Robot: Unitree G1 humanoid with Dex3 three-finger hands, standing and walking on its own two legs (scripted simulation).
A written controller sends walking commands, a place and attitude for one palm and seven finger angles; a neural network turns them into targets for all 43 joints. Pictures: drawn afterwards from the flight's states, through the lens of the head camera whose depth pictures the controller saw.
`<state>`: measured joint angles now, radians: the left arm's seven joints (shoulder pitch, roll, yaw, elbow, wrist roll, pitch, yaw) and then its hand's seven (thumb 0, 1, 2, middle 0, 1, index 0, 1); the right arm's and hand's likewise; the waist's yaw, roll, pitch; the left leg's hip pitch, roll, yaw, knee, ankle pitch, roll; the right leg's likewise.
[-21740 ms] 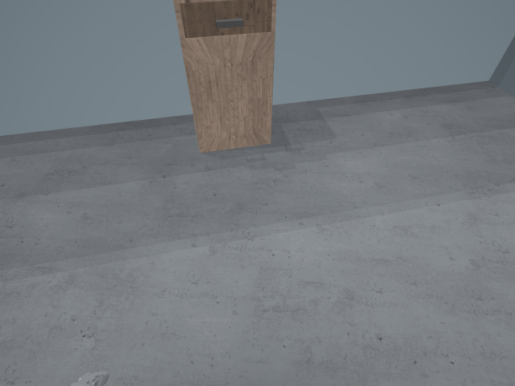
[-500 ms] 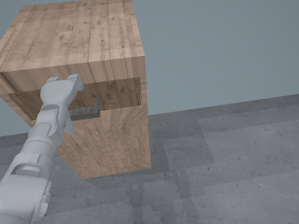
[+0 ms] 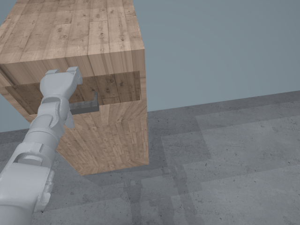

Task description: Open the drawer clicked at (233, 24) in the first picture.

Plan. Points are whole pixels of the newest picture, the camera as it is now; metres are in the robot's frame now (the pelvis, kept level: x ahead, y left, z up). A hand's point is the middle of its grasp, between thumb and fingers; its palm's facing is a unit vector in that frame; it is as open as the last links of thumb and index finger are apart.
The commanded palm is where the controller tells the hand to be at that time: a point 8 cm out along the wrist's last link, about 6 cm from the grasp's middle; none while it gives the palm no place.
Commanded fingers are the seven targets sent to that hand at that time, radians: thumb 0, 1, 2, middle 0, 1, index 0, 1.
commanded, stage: re-aim the fingers above the handle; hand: left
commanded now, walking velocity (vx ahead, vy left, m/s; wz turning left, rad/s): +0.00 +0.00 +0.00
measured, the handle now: (80, 102) +0.49 +0.24 +0.01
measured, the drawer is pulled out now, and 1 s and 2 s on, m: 0.00 0.00 0.00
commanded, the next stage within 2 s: lower the fingers behind the handle in 0.92 s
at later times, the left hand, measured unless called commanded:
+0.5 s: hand (68, 97) +0.46 +0.24 +0.07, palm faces +0.01 -0.01 -1.00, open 13.6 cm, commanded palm +0.44 +0.24 +0.12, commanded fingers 0.00 -0.50 0.30 -0.30 -1.20 -0.30 -1.20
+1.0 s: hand (67, 97) +0.46 +0.24 +0.07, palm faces +0.01 -0.01 -1.00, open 13.6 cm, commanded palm +0.45 +0.25 +0.11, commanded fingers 0.00 -0.50 0.30 -0.30 -1.20 -0.30 -1.20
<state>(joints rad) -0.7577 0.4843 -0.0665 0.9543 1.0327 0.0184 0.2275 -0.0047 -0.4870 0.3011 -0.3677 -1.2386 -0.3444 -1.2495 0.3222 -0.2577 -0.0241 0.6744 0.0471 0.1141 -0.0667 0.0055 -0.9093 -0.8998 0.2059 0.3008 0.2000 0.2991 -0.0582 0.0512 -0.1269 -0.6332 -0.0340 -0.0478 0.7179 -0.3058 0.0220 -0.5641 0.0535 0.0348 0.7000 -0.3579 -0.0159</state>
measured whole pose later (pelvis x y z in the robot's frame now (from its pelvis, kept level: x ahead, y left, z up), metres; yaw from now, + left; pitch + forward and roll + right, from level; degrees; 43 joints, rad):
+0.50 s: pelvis +0.00 +0.00 +0.00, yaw +0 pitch +13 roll -1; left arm -0.80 0.47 -0.09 0.98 1.04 0.05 0.25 0.00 -0.49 0.30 -0.37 -1.24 -0.34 -1.28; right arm 0.34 -0.26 -0.03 0.68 0.04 0.09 -0.06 0.01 -0.91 -0.90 0.21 0.30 0.20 0.30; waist -0.06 0.05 -0.13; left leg -0.67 -0.04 -0.05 0.74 -0.31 0.02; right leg -0.59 0.05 0.03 0.72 -0.36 -0.01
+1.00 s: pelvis -0.02 +0.00 -0.01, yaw +0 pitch +14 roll -1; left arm -0.84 0.50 -0.08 1.03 1.04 0.02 0.25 0.00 -0.49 0.30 -0.37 -1.25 -0.35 -1.27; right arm 0.34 -0.26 -0.01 0.67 0.05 0.09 -0.07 0.01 -0.91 -0.90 0.21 0.30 0.20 0.30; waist -0.07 0.05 -0.13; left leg -0.71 -0.03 -0.05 0.77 -0.30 0.02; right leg -0.64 0.06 0.02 0.75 -0.35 -0.01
